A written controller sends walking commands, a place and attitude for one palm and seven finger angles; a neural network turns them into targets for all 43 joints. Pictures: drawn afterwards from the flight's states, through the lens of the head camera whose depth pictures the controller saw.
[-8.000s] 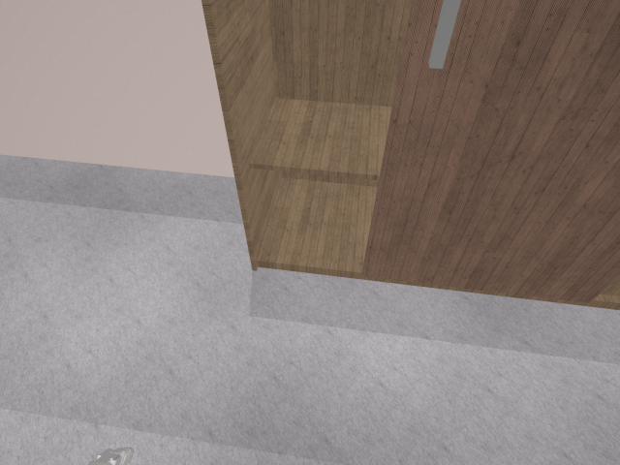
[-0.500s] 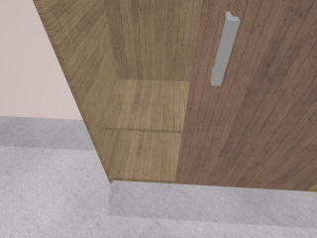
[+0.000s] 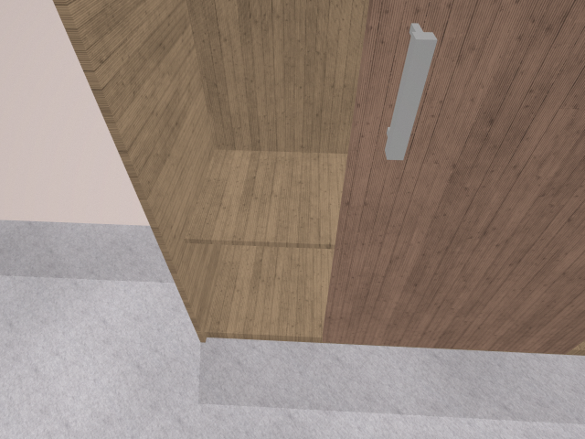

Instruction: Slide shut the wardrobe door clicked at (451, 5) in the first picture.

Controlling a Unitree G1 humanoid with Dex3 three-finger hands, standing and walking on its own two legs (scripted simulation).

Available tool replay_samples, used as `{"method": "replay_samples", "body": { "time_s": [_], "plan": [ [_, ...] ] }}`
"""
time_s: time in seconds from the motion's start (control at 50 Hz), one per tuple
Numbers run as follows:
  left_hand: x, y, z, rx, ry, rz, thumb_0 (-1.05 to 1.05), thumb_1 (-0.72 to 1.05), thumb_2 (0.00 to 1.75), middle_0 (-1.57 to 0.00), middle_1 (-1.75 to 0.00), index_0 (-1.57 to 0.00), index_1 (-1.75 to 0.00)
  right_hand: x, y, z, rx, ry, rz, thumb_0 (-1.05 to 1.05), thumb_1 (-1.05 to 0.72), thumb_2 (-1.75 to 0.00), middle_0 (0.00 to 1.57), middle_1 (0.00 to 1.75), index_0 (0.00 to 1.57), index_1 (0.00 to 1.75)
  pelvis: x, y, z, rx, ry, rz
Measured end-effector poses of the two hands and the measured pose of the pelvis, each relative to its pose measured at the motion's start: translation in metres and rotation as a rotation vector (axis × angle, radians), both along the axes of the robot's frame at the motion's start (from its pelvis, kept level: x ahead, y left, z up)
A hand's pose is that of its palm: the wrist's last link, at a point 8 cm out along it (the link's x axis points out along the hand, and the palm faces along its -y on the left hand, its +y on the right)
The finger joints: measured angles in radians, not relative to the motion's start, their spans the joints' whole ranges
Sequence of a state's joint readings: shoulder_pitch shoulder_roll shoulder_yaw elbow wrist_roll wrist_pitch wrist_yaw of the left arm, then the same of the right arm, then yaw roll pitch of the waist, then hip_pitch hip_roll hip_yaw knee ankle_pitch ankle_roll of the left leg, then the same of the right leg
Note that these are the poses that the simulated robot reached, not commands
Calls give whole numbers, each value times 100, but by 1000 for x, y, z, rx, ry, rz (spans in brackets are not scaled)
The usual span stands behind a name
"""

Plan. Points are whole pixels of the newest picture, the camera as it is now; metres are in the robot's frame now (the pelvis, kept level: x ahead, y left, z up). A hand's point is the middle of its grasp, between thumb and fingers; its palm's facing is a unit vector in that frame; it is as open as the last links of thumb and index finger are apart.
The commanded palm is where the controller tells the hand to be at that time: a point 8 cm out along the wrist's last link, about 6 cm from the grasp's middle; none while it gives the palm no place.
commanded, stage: shuffle to correct the standing spot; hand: right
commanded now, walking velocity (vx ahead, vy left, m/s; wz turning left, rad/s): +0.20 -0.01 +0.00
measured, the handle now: (404, 95) +0.55 -0.14 +0.22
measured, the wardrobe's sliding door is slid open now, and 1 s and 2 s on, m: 0.42 0.42 0.42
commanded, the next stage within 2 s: come to a stop and stand still in 0.16 s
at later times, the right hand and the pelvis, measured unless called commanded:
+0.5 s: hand out of the picture +0.12 -0.19 -0.19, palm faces +0.01 +0.97 -0.23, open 7.3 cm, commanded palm none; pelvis +0.10 +0.00 -0.01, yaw +1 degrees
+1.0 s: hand out of the picture +0.13 -0.21 -0.18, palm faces +0.05 +0.97 -0.25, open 7.3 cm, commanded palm none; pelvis +0.08 -0.02 -0.01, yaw -2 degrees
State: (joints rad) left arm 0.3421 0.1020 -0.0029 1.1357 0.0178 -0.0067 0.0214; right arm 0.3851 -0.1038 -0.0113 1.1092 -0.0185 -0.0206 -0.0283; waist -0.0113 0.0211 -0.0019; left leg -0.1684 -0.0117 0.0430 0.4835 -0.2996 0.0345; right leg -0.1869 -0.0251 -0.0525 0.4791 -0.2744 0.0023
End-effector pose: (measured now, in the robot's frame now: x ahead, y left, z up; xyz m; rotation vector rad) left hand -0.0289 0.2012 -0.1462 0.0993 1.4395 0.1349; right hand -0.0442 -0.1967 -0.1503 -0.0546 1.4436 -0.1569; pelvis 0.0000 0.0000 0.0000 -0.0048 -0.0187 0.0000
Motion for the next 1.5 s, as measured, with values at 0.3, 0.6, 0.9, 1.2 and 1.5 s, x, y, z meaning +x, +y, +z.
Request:
{"method": "replay_samples", "body": {
  "time_s": [0.3,0.6,0.9,1.2,1.5],
  "plan": [
    [30,-20,4,46,-13,68,0,91,90,-19,-30,-20,-30,34,-26,-11,28,107,29,0,-91,-90,20,30,20,30,55,-21,-8,-6,20,42],
    [59,-10,-11,-2,155,86,0,91,90,-20,-30,-20,-30,191,-41,-6,-107,-157,70,2,-93,-90,20,30,20,30,97,-3,-15,14,17,-26],
    [171,23,2,87,-207,-18,1,93,90,-20,-30,-20,-30,189,-46,2,-94,-231,72,0,-92,-90,20,30,20,30,87,-12,-12,-10,29,-15],
    [182,20,20,84,-339,-87,0,91,90,-20,-30,-20,-30,125,-77,16,-153,-187,50,0,-91,-90,20,30,20,30,54,-20,-3,1,-25,-18],
    [51,0,0,19,-38,6,0,91,90,-20,-30,-20,-30,56,-36,6,-54,-40,34,0,-91,-90,20,30,20,30,37,-19,1,-5,-24,-15]
  ]
}}
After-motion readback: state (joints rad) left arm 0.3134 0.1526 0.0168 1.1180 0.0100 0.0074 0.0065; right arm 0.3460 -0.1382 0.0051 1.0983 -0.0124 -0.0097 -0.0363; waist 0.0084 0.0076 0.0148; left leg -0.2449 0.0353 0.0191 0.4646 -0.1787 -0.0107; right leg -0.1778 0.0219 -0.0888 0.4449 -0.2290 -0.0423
